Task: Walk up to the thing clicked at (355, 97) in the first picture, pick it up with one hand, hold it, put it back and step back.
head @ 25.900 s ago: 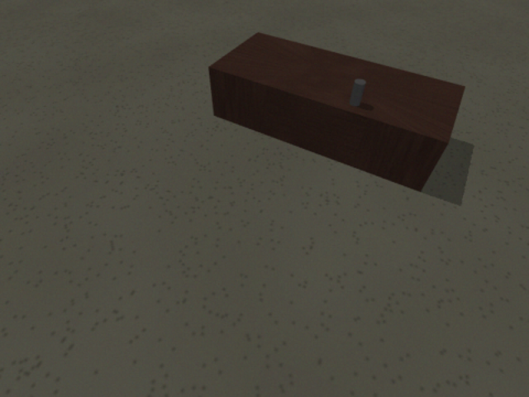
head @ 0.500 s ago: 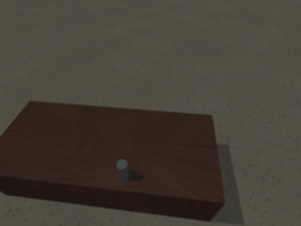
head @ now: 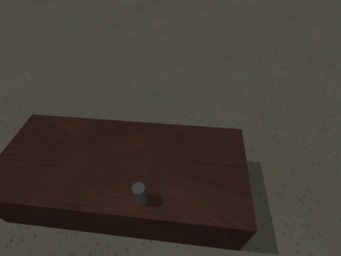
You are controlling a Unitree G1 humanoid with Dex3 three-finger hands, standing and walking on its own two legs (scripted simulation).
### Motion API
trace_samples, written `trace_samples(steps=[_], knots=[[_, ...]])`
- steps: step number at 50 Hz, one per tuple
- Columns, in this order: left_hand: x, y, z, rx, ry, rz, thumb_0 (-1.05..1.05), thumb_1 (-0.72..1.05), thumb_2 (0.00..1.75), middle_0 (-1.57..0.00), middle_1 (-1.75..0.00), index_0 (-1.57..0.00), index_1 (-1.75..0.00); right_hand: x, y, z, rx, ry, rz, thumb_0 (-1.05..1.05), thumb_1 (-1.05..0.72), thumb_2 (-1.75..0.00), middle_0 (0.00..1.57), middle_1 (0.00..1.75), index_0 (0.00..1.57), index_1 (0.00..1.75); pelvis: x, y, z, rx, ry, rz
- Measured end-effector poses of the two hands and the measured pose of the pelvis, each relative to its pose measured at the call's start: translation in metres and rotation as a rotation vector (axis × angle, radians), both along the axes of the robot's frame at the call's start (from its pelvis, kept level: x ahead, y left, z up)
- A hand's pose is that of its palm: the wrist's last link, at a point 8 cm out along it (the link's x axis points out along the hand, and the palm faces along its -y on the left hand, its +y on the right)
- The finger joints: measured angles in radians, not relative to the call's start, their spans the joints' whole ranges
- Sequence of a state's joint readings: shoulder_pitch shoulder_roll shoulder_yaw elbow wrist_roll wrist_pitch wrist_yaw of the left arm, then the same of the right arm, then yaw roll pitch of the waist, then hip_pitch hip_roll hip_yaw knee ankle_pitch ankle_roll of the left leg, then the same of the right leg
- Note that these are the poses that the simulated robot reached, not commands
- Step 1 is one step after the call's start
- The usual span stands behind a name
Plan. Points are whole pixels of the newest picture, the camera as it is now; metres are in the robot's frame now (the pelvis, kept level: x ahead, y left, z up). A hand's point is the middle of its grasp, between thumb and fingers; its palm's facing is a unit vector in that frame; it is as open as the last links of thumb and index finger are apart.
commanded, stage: stand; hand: left
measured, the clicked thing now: (140, 194) +0.45 +0.15 -0.39
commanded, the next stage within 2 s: none
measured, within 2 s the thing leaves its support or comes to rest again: neither
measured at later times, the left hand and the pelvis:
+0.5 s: hand out of the picture +0.08 +0.25 -0.15, palm faces +0.02 -0.94 -0.35, open 8.2 cm; pelvis +0.01 +0.00 +0.00, yaw +0 degrees
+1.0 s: hand out of the picture +0.07 +0.25 -0.15, palm faces +0.00 -0.94 -0.35, open 7.4 cm; pelvis +0.00 -0.01 +0.00, yaw -1 degrees
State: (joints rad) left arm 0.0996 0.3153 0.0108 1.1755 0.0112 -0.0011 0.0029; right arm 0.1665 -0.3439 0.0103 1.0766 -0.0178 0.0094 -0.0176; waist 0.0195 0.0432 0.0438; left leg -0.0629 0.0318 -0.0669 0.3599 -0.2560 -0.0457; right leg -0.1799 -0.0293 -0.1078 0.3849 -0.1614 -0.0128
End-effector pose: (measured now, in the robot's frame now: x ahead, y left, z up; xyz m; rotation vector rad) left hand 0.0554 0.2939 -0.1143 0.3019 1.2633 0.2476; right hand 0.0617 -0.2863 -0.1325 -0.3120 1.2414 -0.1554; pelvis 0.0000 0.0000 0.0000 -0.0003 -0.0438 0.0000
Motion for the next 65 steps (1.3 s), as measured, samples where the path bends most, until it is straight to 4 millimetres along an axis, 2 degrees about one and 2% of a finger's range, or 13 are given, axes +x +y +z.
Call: trace_samples(steps=[3, 7, 13, 17, 22, 27, 34, 48, 65], knots=[[0.004, 0.0, 0.0, -0.001, -0.002, 0.002, 0.0, -0.53, 0.07, -0.08, -0.09, -0.09, -0.09, 0.005, -0.002, 0.001, -0.005, -0.004, 0.003, 0.01, -0.91, -0.9, 0.2, 0.3, 0.2, 0.3, 0.002, 0.0, 0.0, 0.0, 0.001, 0.001], [0.008, -0.001, 0.0, -0.003, -0.007, 0.001, 0.0, -0.38, 0.22, -0.14, -0.18, -0.14, -0.17, 0.009, -0.003, 0.002, -0.008, -0.003, 0.004, 0.01, -0.91, -0.9, 0.2, 0.3, 0.2, 0.3, 0.004, -0.001, 0.0, 0.0, 0.003, 0.001], [0.012, -0.002, 0.0, -0.006, -0.009, -0.003, 0.0, -0.02, 0.56, -0.18, -0.26, -0.19, -0.25, 0.011, -0.004, 0.003, -0.01, -0.001, 0.003, 0.01, -0.91, -0.9, 0.2, 0.3, 0.2, 0.3, 0.006, -0.001, 0.001, -0.001, 0.005, 0.0], [0.015, -0.002, 0.0, -0.007, -0.011, -0.004, 0.0, 0.27, 0.73, -0.19, -0.28, -0.2, -0.28, 0.012, -0.005, 0.003, -0.009, 0.001, 0.0, 0.01, -0.91, -0.9, 0.2, 0.3, 0.2, 0.3, 0.007, -0.002, 0.001, -0.001, 0.004, 0.0], [0.017, -0.003, 0.001, -0.007, -0.018, -0.008, 0.0, 0.61, 0.83, -0.2, -0.3, -0.2, -0.29, 0.011, -0.005, 0.004, -0.009, -0.002, -0.005, 0.01, -0.91, -0.9, 0.2, 0.3, 0.2, 0.3, 0.007, -0.002, 0.001, -0.001, 0.002, -0.002], [0.018, -0.002, 0.001, -0.008, -0.027, -0.011, 0.01, 0.79, 0.88, -0.2, -0.3, -0.21, -0.3, 0.009, -0.006, 0.005, -0.01, -0.004, -0.012, 0.01, -0.91, -0.9, 0.2, 0.3, 0.2, 0.3, 0.007, -0.002, 0.001, -0.002, 0.0, -0.006], [0.018, -0.002, 0.001, -0.009, -0.032, -0.016, 0.01, 0.88, 0.89, -0.2, -0.3, -0.21, -0.3, 0.002, -0.007, 0.005, -0.011, -0.002, -0.017, 0.01, -0.91, -0.9, 0.2, 0.3, 0.2, 0.3, 0.004, -0.002, 0.001, 0.001, -0.003, -0.008], [0.007, -0.002, 0.002, -0.005, -0.012, -0.018, 0.01, 0.9, 0.9, -0.2, -0.3, -0.21, -0.3, -0.012, -0.008, 0.002, 0.002, 0.024, -0.027, 0.01, -0.91, -0.9, 0.2, 0.3, 0.2, 0.3, 0.0, -0.005, 0.001, 0.003, -0.001, -0.011], [0.012, -0.007, 0.0, -0.012, -0.015, -0.034, 0.01, 0.9, 0.9, -0.2, -0.3, -0.21, -0.3, -0.012, -0.013, 0.003, -0.003, 0.021, -0.035, 0.01, -0.91, -0.9, 0.2, 0.3, 0.2, 0.3, 0.001, -0.007, 0.001, 0.002, 0.003, -0.021]])
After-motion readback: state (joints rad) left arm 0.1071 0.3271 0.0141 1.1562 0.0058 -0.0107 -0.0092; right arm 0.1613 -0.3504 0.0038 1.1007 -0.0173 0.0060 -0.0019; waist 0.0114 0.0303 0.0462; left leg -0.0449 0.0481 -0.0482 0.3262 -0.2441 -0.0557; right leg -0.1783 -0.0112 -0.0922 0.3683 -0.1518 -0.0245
